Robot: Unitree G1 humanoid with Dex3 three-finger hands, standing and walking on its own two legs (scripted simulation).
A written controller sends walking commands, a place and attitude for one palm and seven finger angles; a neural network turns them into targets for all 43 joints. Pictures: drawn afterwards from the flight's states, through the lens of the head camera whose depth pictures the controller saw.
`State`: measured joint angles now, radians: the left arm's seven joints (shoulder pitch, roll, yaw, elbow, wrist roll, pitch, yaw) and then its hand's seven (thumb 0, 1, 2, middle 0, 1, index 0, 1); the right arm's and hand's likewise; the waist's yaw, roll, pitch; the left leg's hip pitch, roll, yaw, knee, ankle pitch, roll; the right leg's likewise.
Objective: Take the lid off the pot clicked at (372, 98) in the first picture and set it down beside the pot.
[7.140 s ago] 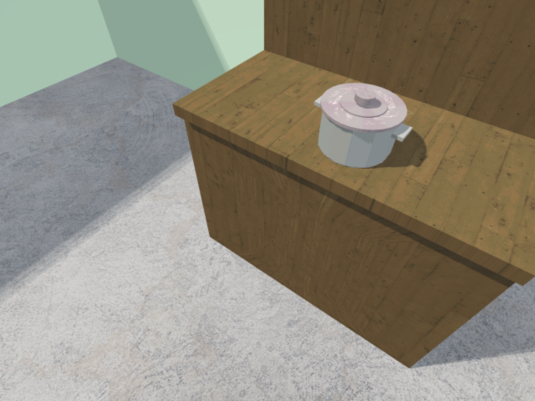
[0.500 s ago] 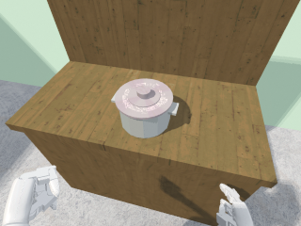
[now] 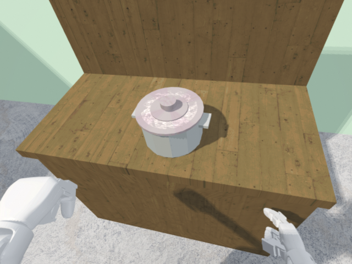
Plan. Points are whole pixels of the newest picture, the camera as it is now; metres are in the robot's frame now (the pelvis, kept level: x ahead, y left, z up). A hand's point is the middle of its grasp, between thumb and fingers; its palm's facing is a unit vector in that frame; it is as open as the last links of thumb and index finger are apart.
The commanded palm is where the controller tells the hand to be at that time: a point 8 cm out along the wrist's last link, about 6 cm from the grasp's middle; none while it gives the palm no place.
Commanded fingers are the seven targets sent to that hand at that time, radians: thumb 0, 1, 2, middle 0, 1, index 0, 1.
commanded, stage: reach forward and open the fingers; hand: left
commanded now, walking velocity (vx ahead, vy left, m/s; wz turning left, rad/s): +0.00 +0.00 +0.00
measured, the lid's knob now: (168, 102) +0.51 +0.09 +0.09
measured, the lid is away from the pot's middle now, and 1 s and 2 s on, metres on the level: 0.00 0.00 0.00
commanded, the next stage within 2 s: move the open hand above the knob in 0.80 s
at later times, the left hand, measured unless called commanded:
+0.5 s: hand (57, 183) +0.22 +0.26 +0.13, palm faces -0.18 +0.03 -0.98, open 7.9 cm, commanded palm +0.21 +0.25 +0.19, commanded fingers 0.00 -0.28 1.38 -0.82 -0.08 -0.82 -0.08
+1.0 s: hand (66, 152) +0.27 +0.25 +0.16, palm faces -0.16 +0.02 -0.99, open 10.1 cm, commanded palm +0.26 +0.23 +0.22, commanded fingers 0.00 -0.30 1.43 -0.83 -0.08 -0.83 -0.08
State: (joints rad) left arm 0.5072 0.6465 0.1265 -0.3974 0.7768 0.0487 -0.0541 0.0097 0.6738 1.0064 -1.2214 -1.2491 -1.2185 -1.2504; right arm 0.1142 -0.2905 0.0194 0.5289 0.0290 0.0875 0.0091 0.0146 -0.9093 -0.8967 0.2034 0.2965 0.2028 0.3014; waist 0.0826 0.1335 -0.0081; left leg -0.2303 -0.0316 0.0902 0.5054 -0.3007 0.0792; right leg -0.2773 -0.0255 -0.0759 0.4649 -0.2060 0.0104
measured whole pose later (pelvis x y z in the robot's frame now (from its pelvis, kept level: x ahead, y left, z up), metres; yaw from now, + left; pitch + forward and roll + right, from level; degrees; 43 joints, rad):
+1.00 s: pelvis -0.03 +0.00 +0.00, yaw +2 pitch -1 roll +0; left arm -0.22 0.70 0.00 -0.07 0.76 0.03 -0.39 0.00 -0.29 1.42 -0.84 -0.09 -0.84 -0.09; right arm 0.14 -0.31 0.02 0.54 0.05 0.09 0.02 0.01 -0.91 -0.90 0.20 0.30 0.20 0.30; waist 0.05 0.12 0.03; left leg -0.21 -0.06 0.06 0.43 -0.20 0.08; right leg -0.26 -0.05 -0.10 0.42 -0.14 0.00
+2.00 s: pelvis -0.01 -0.02 +0.00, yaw +1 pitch +2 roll +1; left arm -0.76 0.50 -0.27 0.42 0.84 0.18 -0.39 0.00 -0.29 1.43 -0.84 -0.08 -0.84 -0.08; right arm 0.16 -0.30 0.02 0.60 0.08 0.14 0.03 0.01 -0.91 -0.90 0.20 0.30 0.20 0.30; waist -0.02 0.11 -0.01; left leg -0.24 -0.06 0.07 0.44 -0.24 0.07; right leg -0.32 -0.05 -0.09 0.49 -0.20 -0.01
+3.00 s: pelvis +0.01 +0.00 +0.00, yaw +0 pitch +7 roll +0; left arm -1.06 0.38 -0.32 0.82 0.88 0.20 -0.33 0.00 -0.29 1.43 -0.84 -0.08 -0.84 -0.08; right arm 0.24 -0.28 0.01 0.66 0.06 0.12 0.01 0.01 -0.91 -0.90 0.20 0.30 0.20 0.30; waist -0.06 0.08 -0.05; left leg -0.29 -0.07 0.09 0.42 -0.25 0.09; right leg -0.38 -0.05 -0.06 0.46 -0.20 0.01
